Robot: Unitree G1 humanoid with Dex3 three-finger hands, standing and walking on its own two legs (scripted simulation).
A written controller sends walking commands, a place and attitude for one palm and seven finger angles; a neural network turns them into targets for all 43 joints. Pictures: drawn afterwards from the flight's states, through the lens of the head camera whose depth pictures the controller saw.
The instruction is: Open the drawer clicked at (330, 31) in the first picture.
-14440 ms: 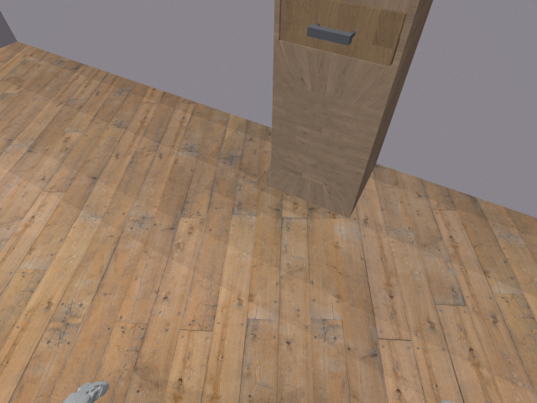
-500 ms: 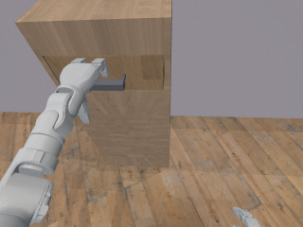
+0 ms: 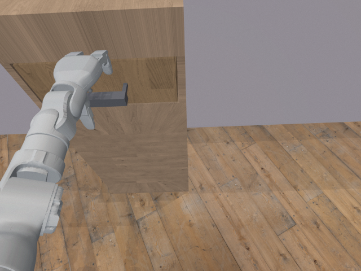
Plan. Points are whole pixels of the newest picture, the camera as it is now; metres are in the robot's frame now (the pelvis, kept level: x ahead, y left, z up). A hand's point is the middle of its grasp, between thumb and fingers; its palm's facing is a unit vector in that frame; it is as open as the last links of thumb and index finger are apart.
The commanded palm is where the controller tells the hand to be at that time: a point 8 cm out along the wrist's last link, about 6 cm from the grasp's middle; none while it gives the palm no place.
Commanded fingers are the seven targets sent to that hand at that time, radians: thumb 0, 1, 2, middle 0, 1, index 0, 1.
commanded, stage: move the hooked fingers above the handle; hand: left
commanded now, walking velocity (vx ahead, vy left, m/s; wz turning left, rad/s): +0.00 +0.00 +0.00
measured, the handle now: (101, 93) +0.53 +0.22 +0.07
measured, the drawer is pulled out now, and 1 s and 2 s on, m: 0.00 0.00 0.00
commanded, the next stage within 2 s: lower the fingers behind the handle in 0.74 s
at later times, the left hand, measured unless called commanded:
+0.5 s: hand (86, 90) +0.47 +0.21 +0.13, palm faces -0.03 +0.00 -1.00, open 13.8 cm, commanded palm +0.46 +0.22 +0.19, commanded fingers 0.00 -0.50 0.30 -0.30 -1.20 -0.30 -1.20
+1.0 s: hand (85, 96) +0.47 +0.22 +0.12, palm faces -0.05 -0.01 -1.00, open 13.8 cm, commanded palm +0.45 +0.23 +0.18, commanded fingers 0.00 -0.50 0.30 -0.30 -1.20 -0.30 -1.20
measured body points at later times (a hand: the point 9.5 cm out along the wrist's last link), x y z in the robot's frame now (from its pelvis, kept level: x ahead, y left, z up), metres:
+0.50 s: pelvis -0.01 +0.00 +0.00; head +0.06 -0.03 +0.44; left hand +0.47 +0.21 +0.18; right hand +0.08 -0.27 -0.14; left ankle -0.05 +0.09 -0.73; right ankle +0.01 -0.11 -0.73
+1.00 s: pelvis -0.01 +0.00 +0.00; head +0.06 -0.03 +0.44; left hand +0.46 +0.22 +0.17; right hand +0.06 -0.27 -0.14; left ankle -0.05 +0.09 -0.73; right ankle +0.01 -0.11 -0.73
